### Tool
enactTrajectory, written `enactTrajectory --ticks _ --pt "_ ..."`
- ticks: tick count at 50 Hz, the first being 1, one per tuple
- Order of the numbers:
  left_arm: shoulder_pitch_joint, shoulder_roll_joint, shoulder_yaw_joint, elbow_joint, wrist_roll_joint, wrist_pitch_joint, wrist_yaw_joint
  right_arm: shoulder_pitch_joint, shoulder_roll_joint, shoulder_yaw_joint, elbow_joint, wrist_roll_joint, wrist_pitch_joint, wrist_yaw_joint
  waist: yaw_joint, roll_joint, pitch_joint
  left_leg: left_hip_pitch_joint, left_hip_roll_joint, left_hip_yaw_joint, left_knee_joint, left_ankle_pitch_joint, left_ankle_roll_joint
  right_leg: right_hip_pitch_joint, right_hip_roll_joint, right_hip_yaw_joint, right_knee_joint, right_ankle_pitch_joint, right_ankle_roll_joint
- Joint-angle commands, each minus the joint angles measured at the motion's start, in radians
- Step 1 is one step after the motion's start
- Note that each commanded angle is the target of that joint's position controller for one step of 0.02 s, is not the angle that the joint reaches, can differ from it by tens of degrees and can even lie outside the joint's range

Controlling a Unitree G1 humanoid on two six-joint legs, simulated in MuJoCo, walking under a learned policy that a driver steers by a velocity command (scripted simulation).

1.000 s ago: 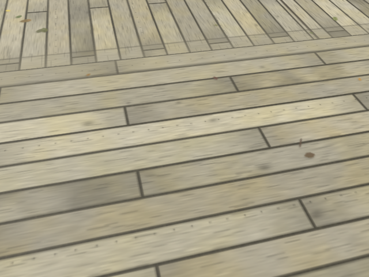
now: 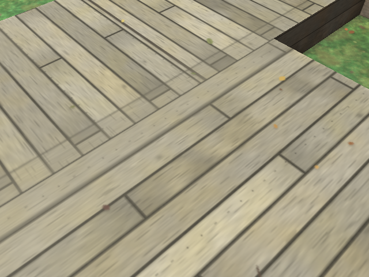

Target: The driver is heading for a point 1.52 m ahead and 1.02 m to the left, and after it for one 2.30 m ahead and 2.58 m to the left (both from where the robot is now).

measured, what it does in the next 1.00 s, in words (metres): walks ahead, turning left: right foot, then left foot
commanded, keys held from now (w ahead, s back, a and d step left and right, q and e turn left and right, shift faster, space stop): w+q+shift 0.96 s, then w+shift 0.04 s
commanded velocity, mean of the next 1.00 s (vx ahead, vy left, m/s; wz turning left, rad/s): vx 1.00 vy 0.00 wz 0.88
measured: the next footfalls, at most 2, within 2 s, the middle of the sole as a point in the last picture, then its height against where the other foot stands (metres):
right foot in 0.26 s outside the picture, level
left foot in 0.70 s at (113, 223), level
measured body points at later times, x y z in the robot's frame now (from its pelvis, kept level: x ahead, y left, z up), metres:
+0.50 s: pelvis +0.43 +0.00 -0.01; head +0.43 +0.02 +0.44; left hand +0.29 +0.28 -0.12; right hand +0.74 -0.15 -0.06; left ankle +0.46 +0.15 -0.64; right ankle +0.41 -0.15 -0.74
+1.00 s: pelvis +0.78 +0.26 +0.00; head +0.78 +0.28 +0.45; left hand +0.76 +0.61 -0.04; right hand +1.01 +0.10 -0.11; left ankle +0.69 +0.25 -0.74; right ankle +1.08 +0.29 -0.67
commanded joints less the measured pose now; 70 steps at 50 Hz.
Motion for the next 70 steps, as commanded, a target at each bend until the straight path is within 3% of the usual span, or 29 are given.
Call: enactTrajectory --ticks 1,5,9,12,13,14,15,17,19,21,28,31,34,35,36,37,38,39,40,43,47,54,57,58,59,60,62,66,70 --pt "-0.042 0.054 0.007 -0.092 0.011 -0.012 0.009 -0.080 -0.110 -0.023 -0.095 0.016 -0.025 -0.017 0.071 0.033 0.042 -0.011 0.240 -0.385 -0.263 -0.024 0.215 -0.130 -0.042 0.014 -0.199 0.095 0.057" --pt "-0.229 0.036 -0.005 -0.142 0.006 -0.026 -0.010 -0.042 -0.154 -0.041 -0.090 0.029 -0.016 -0.042 0.013 0.071 0.070 -0.225 0.170 -0.284 -0.286 -0.013 0.151 0.160 0.041 -0.030 -0.523 0.446 0.103" --pt "-0.276 0.105 0.030 -0.160 -0.027 -0.031 -0.002 0.019 -0.134 -0.045 -0.062 0.049 0.002 -0.051 0.002 0.099 0.054 -0.022 0.204 -0.367 -0.178 -0.030 0.102 0.199 0.048 0.028 -0.674 0.410 0.101" --pt "0.017 0.184 0.081 -0.115 -0.034 -0.037 0.014 -0.024 -0.142 -0.047 -0.085 0.017 0.025 -0.045 0.177 0.129 -0.159 0.001 0.149 -0.319 0.228 0.341 0.028 0.545 0.011 0.020 -0.638 0.237 0.032" --pt "0.284 0.242 0.095 -0.079 -0.028 -0.023 0.030 -0.053 -0.067 -0.019 -0.129 -0.021 0.025 -0.040 0.275 0.023 -0.368 -0.194 0.100 -0.244 0.583 0.179 0.008 0.897 -0.160 0.191 -0.575 0.013 -0.007" --pt "0.312 0.323 0.103 -0.044 0.003 -0.017 0.007 0.143 0.042 0.019 -0.169 0.053 0.008 -0.034 0.139 -0.473 -0.527 -0.533 0.026 -0.158 0.931 -0.357 -0.033 1.158 -0.419 0.822 -0.796 -0.394 -0.195" --pt "0.264 0.206 0.086 -0.061 -0.004 -0.008 0.007 0.072 -0.047 0.010 -0.140 0.085 0.015 -0.052 0.182 -0.374 -0.382 -0.676 0.118 -0.131 1.044 -0.274 -0.030 1.060 -0.385 0.858 -0.876 -0.587 -0.171" --pt "0.196 0.122 0.063 -0.034 -0.001 0.008 0.017 -0.149 -0.106 -0.007 -0.171 0.033 0.024 -0.051 0.194 -0.065 -0.125 -0.681 0.186 -0.067 1.027 -0.144 -0.031 0.783 -0.305 0.484 -0.862 -0.178 -0.106" --pt "0.142 0.077 0.050 0.001 0.025 0.009 0.015 -0.205 -0.073 -0.011 -0.207 0.027 0.037 -0.028 0.127 -0.061 -0.024 -0.591 0.246 -0.077 0.943 -0.105 -0.026 0.567 -0.238 0.276 -0.892 0.043 -0.089" --pt "0.115 0.042 0.044 0.030 0.008 0.005 0.008 -0.209 -0.029 -0.002 -0.233 0.048 0.063 -0.015 0.088 -0.089 0.002 -0.593 0.283 -0.069 0.919 -0.129 -0.026 0.493 -0.232 0.164 -0.930 0.110 -0.088" --pt "0.091 0.170 0.064 0.069 0.007 -0.005 0.030 -0.387 -0.069 0.007 -0.290 0.022 0.060 0.025 0.080 0.027 0.112 -0.528 0.254 0.048 0.546 0.275 -0.034 0.417 -0.167 -0.215 -1.040 0.346 -0.027" --pt "0.153 0.251 0.075 0.085 0.007 0.008 0.030 -0.445 -0.103 -0.007 -0.306 0.029 0.048 0.047 0.076 -0.010 0.086 -0.359 0.143 0.183 0.374 0.270 0.022 0.532 -0.166 -0.299 -0.963 0.863 0.009" --pt "0.139 0.329 0.095 0.063 0.003 0.042 0.039 -0.161 -0.220 -0.067 -0.254 0.046 0.064 0.041 -0.117 -0.138 -0.088 -0.001 0.028 0.238 0.381 0.065 0.089 0.570 -0.215 -0.301 -0.501 1.492 0.001" --pt "0.082 0.312 0.090 0.034 -0.005 0.038 0.039 0.108 -0.289 -0.109 -0.174 0.043 0.076 0.027 -0.246 -0.089 -0.186 0.378 0.042 0.148 0.274 0.139 0.145 0.356 -0.177 -0.286 -0.165 1.342 0.020" --pt "0.062 0.146 0.046 0.007 0.006 0.006 0.036 0.126 -0.341 -0.121 -0.136 0.044 0.092 0.004 -0.185 0.256 -0.131 0.581 0.153 -0.096 0.216 0.246 0.206 0.020 0.062 -0.273 0.351 0.080 0.065" --pt "0.242 0.090 0.008 -0.085 -0.017 -0.047 0.017 -0.007 -0.363 -0.091 -0.218 0.007 0.059 0.011 0.012 0.402 -0.402 0.805 0.371 -0.786 -0.021 -0.251 0.441 -0.294 0.133 0.015 0.566 -0.231 0.062" --pt "0.091 0.202 0.023 -0.096 -0.033 -0.076 0.008 0.016 -0.264 -0.086 -0.235 0.003 0.045 0.008 -0.084 0.183 -0.406 0.732 0.369 -0.867 -0.156 -0.487 0.363 -0.304 0.063 0.107 0.463 -0.103 0.019" --pt "0.005 0.188 0.022 -0.128 -0.055 -0.077 0.013 0.008 -0.249 -0.080 -0.211 -0.006 0.024 0.011 -0.042 0.059 -0.194 0.544 0.348 -0.807 -0.208 -0.426 0.317 -0.327 0.050 0.072 0.363 -0.077 0.015" --pt "0.008 0.164 0.015 -0.108 -0.030 -0.068 0.024 -0.055 -0.222 -0.071 -0.209 -0.002 0.005 0.015 0.018 -0.088 -0.132 0.378 0.319 -0.719 -0.191 -0.315 0.281 -0.251 -0.005 0.083 0.251 -0.038 0.019" --pt "0.063 0.161 0.029 -0.079 0.004 -0.017 0.022 -0.175 -0.175 -0.052 -0.215 0.000 0.000 -0.001 0.115 -0.030 -0.013 0.032 0.203 -0.507 -0.202 -0.121 0.269 -0.083 -0.045 0.083 0.065 -0.018 0.074" --pt "-0.152 0.083 0.004 -0.150 0.025 -0.006 0.020 -0.147 -0.160 -0.045 -0.180 0.023 0.008 -0.042 0.052 -0.008 0.082 -0.201 0.107 -0.330 -0.221 -0.008 0.228 0.016 -0.017 0.004 -0.306 0.232 0.131" --pt "-0.249 0.130 0.034 -0.182 -0.024 -0.020 -0.005 -0.031 -0.140 -0.050 -0.091 0.034 0.021 -0.055 -0.031 0.111 0.054 0.029 0.184 -0.347 -0.099 -0.033 0.127 0.136 -0.003 0.004 -0.641 0.455 0.109" --pt "0.103 0.210 0.089 -0.117 -0.034 -0.017 0.009 -0.082 -0.157 -0.046 -0.098 -0.014 0.039 -0.035 0.177 0.136 -0.154 0.089 0.169 -0.287 0.292 0.523 0.067 0.480 0.020 -0.062 -0.576 0.237 0.032" --pt "0.343 0.251 0.090 -0.080 -0.022 -0.008 0.020 -0.094 -0.076 -0.016 -0.125 -0.033 0.032 -0.030 0.261 0.010 -0.325 -0.132 0.117 -0.244 0.687 0.328 0.041 0.819 -0.108 0.131 -0.506 0.033 -0.009" --pt "0.367 0.323 0.100 -0.023 0.008 -0.010 -0.011 0.143 0.031 0.013 -0.129 0.053 0.014 -0.025 0.106 -0.555 -0.435 -0.466 -0.018 -0.175 1.008 -0.320 -0.014 1.029 -0.334 0.812 -0.838 -0.453 -0.177" --pt "0.313 0.189 0.074 -0.052 -0.003 -0.007 -0.016 0.049 -0.076 0.010 -0.106 0.072 0.017 -0.035 0.159 -0.370 -0.296 -0.580 0.067 -0.156 1.058 -0.244 -0.003 0.949 -0.331 0.887 -0.924 -0.646 -0.152" --pt "0.259 0.150 0.063 -0.028 0.007 0.010 -0.008 -0.240 -0.118 0.003 -0.159 0.025 0.005 -0.034 0.183 0.003 -0.069 -0.557 0.122 -0.096 0.990 -0.151 0.003 0.670 -0.237 0.551 -0.906 -0.266 -0.113" --pt "0.202 0.058 0.026 0.018 0.001 -0.004 -0.022 -0.234 -0.055 0.009 -0.166 0.027 0.010 -0.019 0.063 -0.079 -0.005 -0.482 0.205 -0.086 0.791 -0.104 0.006 0.472 -0.150 0.327 -0.956 -0.055 -0.141" --pt "0.245 0.113 0.033 0.053 -0.009 -0.007 -0.007 -0.362 -0.043 0.024 -0.206 0.005 0.004 -0.012 0.071 -0.015 0.089 -0.623 0.239 -0.050 0.597 0.085 -0.035 0.440 -0.168 0.229 -1.036 0.088 -0.165"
